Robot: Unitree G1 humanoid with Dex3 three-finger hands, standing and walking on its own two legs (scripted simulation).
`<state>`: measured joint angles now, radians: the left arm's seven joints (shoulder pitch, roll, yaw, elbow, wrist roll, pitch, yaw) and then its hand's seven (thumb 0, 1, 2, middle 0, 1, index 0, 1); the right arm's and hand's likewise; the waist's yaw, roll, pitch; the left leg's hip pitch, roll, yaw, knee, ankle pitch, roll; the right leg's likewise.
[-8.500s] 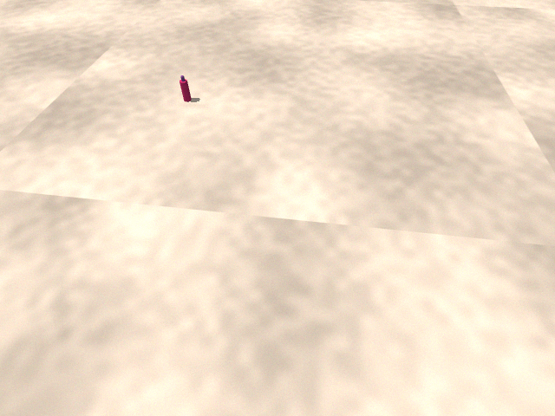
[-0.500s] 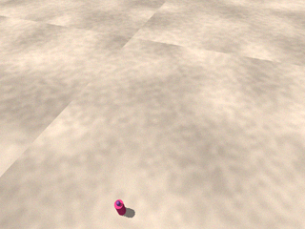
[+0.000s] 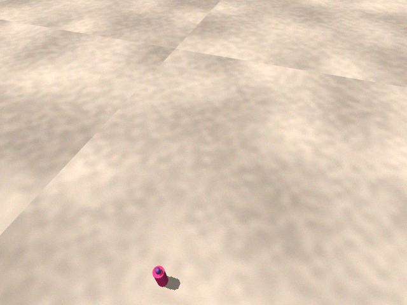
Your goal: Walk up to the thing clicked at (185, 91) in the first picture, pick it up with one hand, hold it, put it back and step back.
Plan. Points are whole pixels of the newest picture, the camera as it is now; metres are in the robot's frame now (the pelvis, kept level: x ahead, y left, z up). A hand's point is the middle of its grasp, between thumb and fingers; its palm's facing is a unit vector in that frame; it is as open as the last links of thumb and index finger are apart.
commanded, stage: stand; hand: left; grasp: from the side
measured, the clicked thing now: (160, 275) +0.37 +0.22 -0.70
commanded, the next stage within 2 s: go down in 0.28 s
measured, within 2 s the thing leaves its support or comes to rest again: neither
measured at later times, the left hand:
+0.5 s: hand out of the picture +0.11 +0.25 -0.16, palm faces +0.05 -0.94 -0.33, open 8.2 cm
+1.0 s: hand out of the picture +0.13 +0.28 -0.20, palm faces +0.07 -0.94 -0.33, open 16.9 cm
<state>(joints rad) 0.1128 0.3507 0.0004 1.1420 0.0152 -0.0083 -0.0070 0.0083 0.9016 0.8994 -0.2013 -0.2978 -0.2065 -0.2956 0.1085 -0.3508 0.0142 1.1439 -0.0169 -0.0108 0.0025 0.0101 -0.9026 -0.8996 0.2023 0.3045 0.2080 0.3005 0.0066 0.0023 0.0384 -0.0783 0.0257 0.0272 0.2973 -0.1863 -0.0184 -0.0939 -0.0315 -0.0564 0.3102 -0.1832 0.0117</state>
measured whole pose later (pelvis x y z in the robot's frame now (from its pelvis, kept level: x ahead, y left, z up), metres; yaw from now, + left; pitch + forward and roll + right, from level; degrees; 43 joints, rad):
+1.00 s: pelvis -0.02 +0.01 -0.07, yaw -1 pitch +14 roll -2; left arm 0.20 0.34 0.24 0.59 0.04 0.13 -0.08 0.00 -0.42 0.05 -0.08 -0.08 -0.09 -0.07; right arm 0.23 -0.25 -0.03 0.61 0.01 -0.11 -0.04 0.02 -0.89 -0.89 0.20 0.30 0.21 0.30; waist -0.02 -0.01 -0.09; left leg -0.78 0.04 0.01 1.02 -0.49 0.00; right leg -0.77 -0.04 -0.05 0.98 -0.45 0.02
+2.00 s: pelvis -0.09 +0.01 -0.30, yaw -2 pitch +32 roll -4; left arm -0.34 0.68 0.67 0.95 -0.12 -0.36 -0.52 -0.01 -0.51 0.08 -0.07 -0.12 -0.08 -0.11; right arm 0.12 -0.33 0.04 0.66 -0.03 -0.18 -0.04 0.01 -0.90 -0.90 0.20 0.30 0.21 0.30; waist -0.04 -0.02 -0.15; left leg -1.81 0.04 -0.07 1.92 -0.68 -0.01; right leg -1.78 -0.05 -0.07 1.86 -0.64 0.00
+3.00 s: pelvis -0.11 +0.01 -0.40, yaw -4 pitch +31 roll -6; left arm -0.54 0.87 0.81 1.05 -0.17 -0.38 -0.69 -0.01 -0.53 0.09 -0.04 -0.08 -0.04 -0.09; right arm 0.11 -0.37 0.09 0.67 -0.04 -0.19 -0.02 0.01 -0.92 -0.91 0.20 0.30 0.21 0.30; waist -0.07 -0.04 -0.10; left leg -2.11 0.03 -0.10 2.25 -0.69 0.00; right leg -2.07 -0.05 -0.08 2.17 -0.64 0.01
